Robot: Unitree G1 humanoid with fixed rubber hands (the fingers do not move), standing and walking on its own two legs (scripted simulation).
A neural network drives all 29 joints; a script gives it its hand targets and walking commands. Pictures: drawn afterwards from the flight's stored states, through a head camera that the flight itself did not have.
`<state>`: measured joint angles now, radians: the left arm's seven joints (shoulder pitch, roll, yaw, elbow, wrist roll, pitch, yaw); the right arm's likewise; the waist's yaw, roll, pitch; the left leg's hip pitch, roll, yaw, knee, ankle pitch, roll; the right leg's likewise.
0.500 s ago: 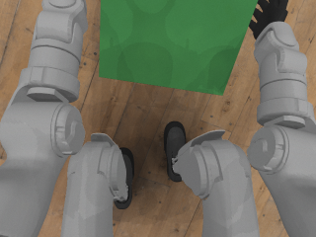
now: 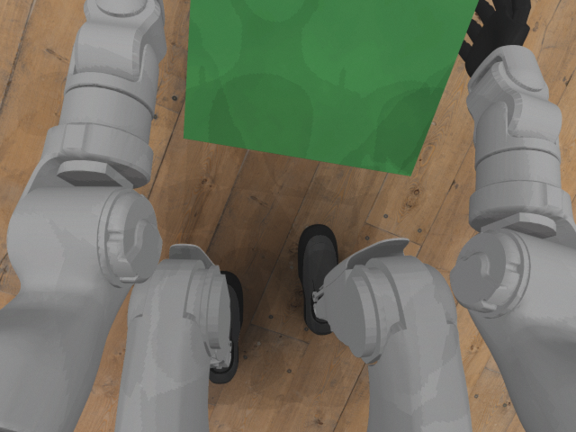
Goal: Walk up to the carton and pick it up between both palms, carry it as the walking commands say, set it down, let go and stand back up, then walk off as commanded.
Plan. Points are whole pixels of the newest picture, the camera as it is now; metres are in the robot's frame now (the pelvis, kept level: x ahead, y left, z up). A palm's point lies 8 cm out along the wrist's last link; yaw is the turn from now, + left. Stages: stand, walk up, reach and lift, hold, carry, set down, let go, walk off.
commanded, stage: set down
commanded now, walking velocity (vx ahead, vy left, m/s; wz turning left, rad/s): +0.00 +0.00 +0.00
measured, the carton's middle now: (312, 46) +0.55 -0.07 -0.23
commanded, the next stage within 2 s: none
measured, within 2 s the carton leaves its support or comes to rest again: neither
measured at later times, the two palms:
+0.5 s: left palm out of the picture +0.59 +0.11 -0.14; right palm (491, 45) +0.52 -0.25 -0.13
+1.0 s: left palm (155, 45) +0.54 +0.12 -0.20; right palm (470, 82) +0.49 -0.25 -0.17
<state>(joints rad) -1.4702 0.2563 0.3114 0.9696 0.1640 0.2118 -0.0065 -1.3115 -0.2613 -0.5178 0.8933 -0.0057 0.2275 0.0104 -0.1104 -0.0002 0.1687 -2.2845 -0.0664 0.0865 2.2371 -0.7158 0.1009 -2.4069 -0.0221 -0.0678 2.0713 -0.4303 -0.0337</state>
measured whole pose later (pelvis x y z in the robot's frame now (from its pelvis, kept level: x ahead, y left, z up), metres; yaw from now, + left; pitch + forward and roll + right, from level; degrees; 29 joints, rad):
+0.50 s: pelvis +0.00 +0.00 +0.00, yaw +0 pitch +44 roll -3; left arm -1.49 0.27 0.30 1.01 0.15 0.17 -0.01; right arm -1.32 -0.27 -0.53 0.92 -0.01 0.19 0.02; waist -0.11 0.00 0.18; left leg -2.29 -0.08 0.08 2.25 -0.72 0.10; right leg -2.41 -0.03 -0.07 2.09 -0.44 -0.04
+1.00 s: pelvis -0.01 -0.01 +0.00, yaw +0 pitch +41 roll -3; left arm -1.41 0.39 -0.02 1.09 -0.11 0.08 0.06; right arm -1.35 -0.33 -0.30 1.13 0.18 0.03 -0.09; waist -0.12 -0.02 0.30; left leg -2.26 -0.08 0.06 2.25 -0.70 0.07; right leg -2.37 -0.03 -0.09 2.08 -0.42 -0.05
